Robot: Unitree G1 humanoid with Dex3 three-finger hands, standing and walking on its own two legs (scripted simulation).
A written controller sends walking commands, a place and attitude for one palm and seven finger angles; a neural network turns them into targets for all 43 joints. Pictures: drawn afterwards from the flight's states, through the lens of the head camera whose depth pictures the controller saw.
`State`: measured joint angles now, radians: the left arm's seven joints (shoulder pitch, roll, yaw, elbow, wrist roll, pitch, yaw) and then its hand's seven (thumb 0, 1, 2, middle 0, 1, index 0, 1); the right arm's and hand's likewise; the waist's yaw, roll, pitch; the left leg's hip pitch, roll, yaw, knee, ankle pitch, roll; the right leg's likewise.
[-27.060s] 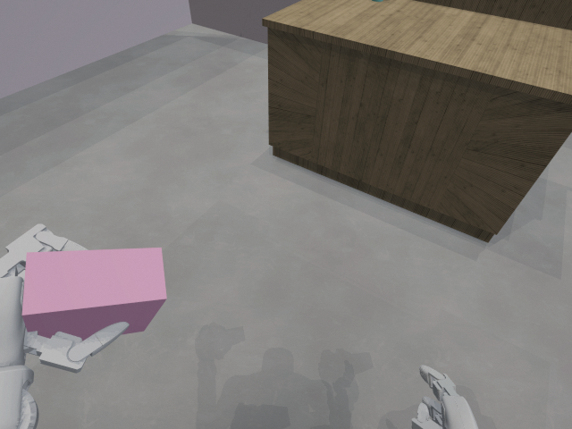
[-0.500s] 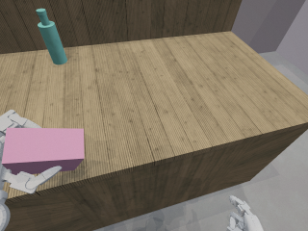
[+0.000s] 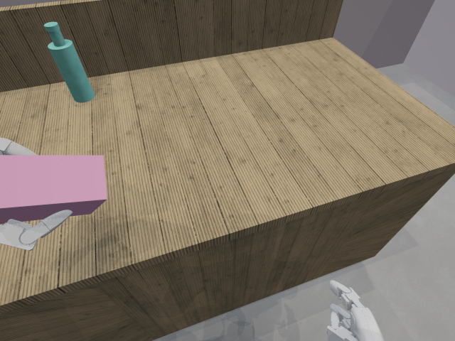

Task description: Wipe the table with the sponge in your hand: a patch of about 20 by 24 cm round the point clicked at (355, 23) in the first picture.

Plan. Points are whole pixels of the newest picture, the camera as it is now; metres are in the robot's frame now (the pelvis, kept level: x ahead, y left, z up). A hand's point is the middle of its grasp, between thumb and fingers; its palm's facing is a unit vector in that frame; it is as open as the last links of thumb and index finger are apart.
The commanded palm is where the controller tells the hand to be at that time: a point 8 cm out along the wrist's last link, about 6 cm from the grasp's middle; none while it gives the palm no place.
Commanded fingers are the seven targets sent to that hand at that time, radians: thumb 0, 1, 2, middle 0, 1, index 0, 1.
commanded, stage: come to a stop and stand still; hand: left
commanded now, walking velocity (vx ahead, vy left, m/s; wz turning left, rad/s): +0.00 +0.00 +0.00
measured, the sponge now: (64, 190) +0.26 +0.25 +0.19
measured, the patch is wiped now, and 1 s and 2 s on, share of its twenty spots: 0.00 0.00 0.00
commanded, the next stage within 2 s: look again from close up in 0.64 s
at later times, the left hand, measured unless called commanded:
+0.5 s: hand (52, 185) +0.27 +0.28 +0.17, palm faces +0.34 -0.85 -0.39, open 9.9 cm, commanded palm +0.21 +0.32 +0.18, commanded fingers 0.00 0.10 1.30 -1.20 -1.60 -1.20 -1.60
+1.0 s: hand (61, 195) +0.26 +0.26 +0.16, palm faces +0.34 -0.86 -0.38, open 9.9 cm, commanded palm +0.20 +0.30 +0.18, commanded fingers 0.00 0.10 1.30 -1.20 -1.60 -1.20 -1.60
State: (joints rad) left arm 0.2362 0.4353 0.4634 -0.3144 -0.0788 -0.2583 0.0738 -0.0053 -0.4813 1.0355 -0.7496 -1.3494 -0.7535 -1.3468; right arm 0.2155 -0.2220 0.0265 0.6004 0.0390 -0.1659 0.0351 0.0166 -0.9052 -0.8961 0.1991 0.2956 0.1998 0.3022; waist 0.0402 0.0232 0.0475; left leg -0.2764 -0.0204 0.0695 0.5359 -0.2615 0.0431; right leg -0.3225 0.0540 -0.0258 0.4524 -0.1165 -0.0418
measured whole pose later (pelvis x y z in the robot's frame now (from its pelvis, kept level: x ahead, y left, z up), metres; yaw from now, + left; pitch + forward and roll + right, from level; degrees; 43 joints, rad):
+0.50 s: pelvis +0.05 +0.04 +0.00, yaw -1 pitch -1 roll -1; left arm 0.40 0.39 0.37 -0.43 -0.04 -0.23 0.06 0.00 -0.48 1.04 -0.75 -1.35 -0.75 -1.35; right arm 0.18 -0.19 0.04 0.56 0.02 -0.13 0.01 0.02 -0.91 -0.90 0.20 0.30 0.20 0.30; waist 0.02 -0.03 0.05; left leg -0.17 -0.06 0.10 0.47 -0.29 0.09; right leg -0.25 0.02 0.01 0.47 -0.19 0.00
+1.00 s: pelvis +0.04 +0.02 +0.01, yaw +0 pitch -1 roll -1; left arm 0.42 0.37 0.34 -0.43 -0.04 -0.20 0.08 -0.01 -0.48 1.04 -0.75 -1.35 -0.76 -1.35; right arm 0.21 -0.20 0.04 0.57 0.02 -0.10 -0.02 0.02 -0.90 -0.90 0.20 0.30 0.20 0.30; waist 0.02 -0.02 0.04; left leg -0.17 -0.04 0.09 0.45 -0.26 0.07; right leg -0.24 0.04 -0.01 0.41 -0.15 -0.02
